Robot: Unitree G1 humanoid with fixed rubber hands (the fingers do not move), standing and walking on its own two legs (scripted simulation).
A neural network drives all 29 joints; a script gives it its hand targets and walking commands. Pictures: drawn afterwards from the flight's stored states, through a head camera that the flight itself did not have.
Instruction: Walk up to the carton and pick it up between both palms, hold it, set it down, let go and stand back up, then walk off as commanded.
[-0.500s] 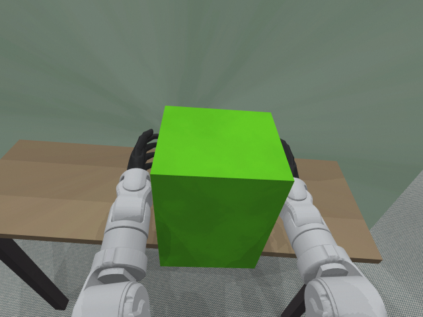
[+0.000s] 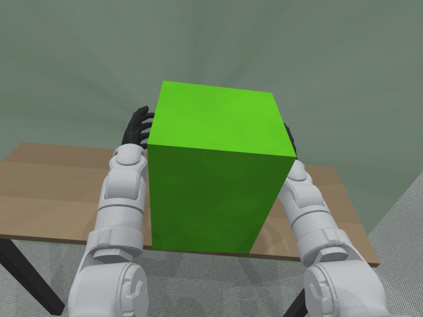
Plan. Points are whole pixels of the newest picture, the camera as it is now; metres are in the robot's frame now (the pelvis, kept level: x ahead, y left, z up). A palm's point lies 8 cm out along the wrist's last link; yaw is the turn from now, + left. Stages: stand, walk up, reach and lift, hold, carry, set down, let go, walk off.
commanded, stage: reach and lift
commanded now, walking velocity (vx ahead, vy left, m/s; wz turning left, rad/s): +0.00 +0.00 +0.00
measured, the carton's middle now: (209, 174) +0.37 +0.02 +0.12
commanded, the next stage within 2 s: hold in 1.66 s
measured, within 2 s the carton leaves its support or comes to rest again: neither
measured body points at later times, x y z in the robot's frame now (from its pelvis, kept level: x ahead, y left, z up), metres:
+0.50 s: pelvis +0.00 +0.00 +0.00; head -0.05 +0.03 +0.45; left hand +0.40 +0.17 +0.21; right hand +0.41 -0.12 +0.20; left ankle +0.02 +0.13 -0.75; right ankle +0.04 -0.12 -0.75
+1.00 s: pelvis +0.00 +0.00 +0.00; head -0.06 +0.02 +0.45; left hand +0.40 +0.17 +0.24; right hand +0.41 -0.13 +0.23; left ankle +0.02 +0.13 -0.75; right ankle +0.04 -0.12 -0.75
